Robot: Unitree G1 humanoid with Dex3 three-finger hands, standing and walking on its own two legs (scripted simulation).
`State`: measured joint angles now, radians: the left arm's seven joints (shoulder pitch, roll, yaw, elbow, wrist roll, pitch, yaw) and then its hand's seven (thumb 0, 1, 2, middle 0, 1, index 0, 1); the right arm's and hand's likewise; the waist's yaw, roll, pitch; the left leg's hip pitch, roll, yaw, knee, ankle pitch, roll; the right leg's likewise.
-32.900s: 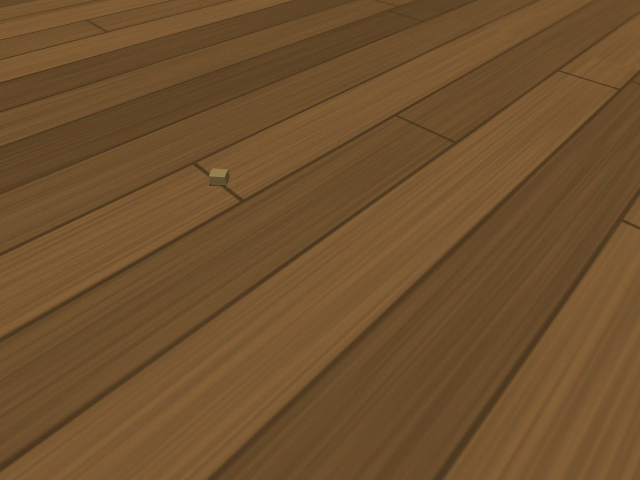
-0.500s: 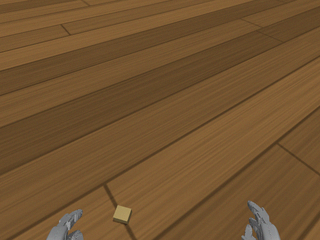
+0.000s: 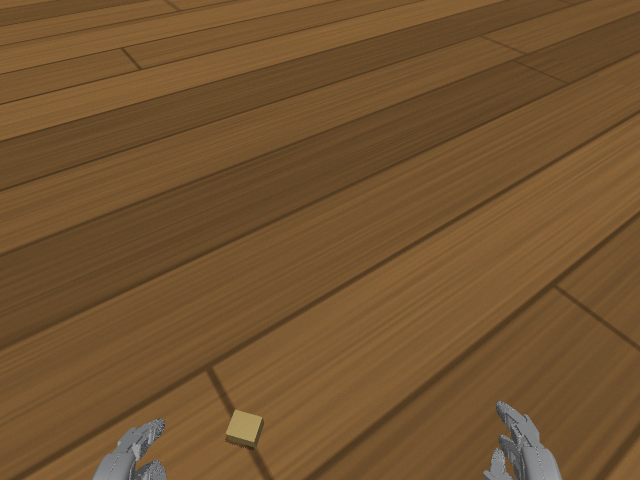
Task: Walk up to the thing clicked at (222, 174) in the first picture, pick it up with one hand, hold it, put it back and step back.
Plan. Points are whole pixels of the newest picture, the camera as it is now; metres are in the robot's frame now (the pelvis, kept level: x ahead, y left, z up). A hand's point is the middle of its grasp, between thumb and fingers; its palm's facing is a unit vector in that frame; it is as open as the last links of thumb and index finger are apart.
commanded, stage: stand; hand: left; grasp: from above
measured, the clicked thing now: (245, 428) +0.42 +0.20 -0.69
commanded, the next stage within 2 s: none
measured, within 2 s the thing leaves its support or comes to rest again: neither
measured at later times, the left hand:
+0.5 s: hand out of the picture +0.05 +0.24 -0.11, palm faces +0.03 -0.95 -0.32, open 7.4 cm
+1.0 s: hand out of the picture +0.05 +0.24 -0.10, palm faces +0.01 -0.94 -0.33, open 7.4 cm
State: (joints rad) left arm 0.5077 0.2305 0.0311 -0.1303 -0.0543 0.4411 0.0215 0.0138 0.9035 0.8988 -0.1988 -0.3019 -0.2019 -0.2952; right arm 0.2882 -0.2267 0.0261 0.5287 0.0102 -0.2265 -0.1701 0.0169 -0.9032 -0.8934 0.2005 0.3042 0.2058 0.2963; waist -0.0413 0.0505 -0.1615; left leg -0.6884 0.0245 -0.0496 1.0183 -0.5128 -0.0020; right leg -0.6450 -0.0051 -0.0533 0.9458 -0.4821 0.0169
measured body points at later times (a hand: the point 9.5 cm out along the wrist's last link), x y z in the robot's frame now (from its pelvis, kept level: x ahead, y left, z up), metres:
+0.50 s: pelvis +0.00 +0.01 +0.06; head +0.01 +0.01 +0.51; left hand +0.05 +0.29 -0.08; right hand +0.06 -0.27 -0.08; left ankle +0.00 +0.12 -0.68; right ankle -0.01 -0.13 -0.68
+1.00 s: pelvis -0.01 +0.01 +0.07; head -0.01 +0.00 +0.52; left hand +0.05 +0.29 -0.07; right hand +0.05 -0.28 -0.08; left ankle +0.00 +0.12 -0.68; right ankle -0.01 -0.13 -0.68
